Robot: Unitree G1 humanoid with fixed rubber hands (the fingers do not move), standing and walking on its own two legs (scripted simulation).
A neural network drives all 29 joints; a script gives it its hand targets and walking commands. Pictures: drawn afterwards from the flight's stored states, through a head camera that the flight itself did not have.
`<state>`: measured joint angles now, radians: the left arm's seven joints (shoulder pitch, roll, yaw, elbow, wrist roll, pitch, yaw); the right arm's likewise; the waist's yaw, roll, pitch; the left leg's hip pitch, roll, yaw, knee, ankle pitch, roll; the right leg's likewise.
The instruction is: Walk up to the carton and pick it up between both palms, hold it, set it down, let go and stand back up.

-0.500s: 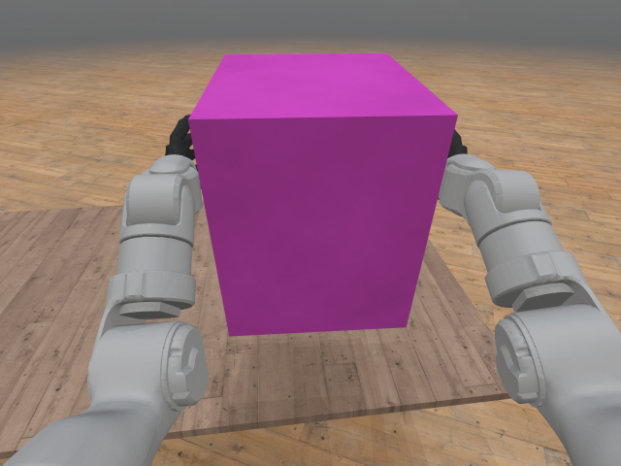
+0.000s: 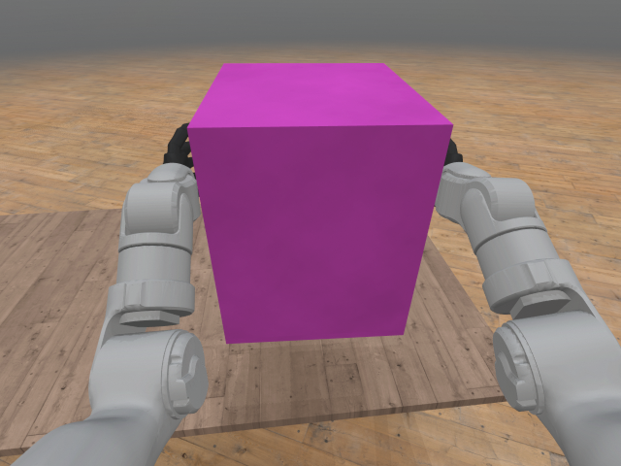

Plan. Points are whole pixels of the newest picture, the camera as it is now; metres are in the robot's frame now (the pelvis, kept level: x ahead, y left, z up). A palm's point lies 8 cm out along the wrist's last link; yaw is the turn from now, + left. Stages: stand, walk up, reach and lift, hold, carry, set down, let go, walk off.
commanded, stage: hold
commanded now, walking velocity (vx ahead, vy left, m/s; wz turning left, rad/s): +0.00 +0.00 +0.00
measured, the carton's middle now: (310, 194) +0.42 +0.01 +0.23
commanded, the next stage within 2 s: none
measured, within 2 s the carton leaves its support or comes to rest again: neither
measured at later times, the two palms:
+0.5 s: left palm (185, 172) +0.39 +0.17 +0.28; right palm (445, 174) +0.38 -0.16 +0.28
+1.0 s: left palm (179, 182) +0.37 +0.17 +0.28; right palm (443, 181) +0.37 -0.16 +0.27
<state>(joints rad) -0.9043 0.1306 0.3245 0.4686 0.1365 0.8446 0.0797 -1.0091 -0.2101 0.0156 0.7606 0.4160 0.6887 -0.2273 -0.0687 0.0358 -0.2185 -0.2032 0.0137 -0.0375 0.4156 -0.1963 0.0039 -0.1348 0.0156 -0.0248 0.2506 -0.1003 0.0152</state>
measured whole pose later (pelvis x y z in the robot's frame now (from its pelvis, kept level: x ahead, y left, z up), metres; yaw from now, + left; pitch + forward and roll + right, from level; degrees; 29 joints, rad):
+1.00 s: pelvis +0.01 +0.00 +0.00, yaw +0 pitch -1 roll -2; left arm -0.85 0.11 0.33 0.39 0.14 0.86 0.08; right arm -0.97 -0.22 0.05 0.69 0.43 0.70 -0.24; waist -0.07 0.04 -0.22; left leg -0.19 0.01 -0.04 0.42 -0.21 0.01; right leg -0.12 0.02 -0.02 0.25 -0.11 0.02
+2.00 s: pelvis +0.01 +0.00 +0.00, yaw +0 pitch +0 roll -2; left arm -0.88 0.13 0.32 0.42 0.12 0.84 0.08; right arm -0.99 -0.22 0.03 0.70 0.43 0.71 -0.24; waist -0.08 0.03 -0.22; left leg -0.21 0.01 -0.05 0.42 -0.20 0.00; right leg -0.13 0.02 -0.03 0.24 -0.10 0.02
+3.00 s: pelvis +0.02 +0.00 +0.00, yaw +0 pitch +0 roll -2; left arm -0.85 0.12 0.30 0.41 0.12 0.83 0.09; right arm -0.95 -0.24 0.08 0.68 0.46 0.69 -0.25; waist -0.08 0.04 -0.22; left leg -0.19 0.02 -0.05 0.42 -0.22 0.00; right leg -0.11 0.02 -0.03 0.23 -0.11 0.01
